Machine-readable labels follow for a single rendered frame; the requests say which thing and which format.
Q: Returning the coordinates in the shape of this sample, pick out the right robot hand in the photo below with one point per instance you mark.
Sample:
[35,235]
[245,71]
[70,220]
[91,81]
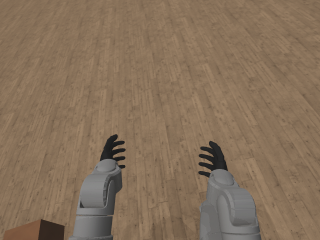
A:
[218,159]

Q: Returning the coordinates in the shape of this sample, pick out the right robot forearm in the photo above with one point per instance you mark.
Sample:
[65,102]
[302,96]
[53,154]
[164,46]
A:
[235,207]

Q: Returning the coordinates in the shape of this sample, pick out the carton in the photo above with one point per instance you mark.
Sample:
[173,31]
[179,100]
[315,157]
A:
[36,230]

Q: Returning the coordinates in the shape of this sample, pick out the right robot thigh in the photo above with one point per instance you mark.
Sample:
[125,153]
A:
[209,228]

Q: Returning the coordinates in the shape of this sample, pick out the left robot forearm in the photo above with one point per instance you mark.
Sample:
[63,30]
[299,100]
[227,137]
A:
[96,202]

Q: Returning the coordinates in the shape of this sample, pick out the left robot hand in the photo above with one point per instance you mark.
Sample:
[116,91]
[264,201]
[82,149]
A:
[108,151]

